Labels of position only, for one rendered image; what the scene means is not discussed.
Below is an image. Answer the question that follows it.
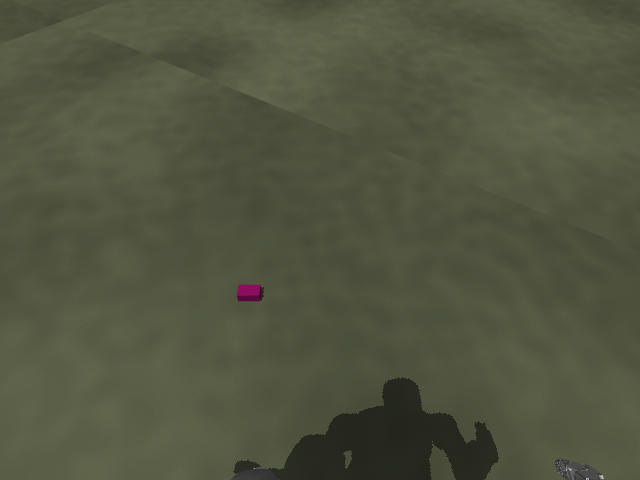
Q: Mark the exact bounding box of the small box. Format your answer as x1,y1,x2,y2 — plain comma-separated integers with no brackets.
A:
237,285,261,301

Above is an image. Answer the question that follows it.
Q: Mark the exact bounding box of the right robot hand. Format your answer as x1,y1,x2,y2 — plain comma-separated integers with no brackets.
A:
555,459,604,480

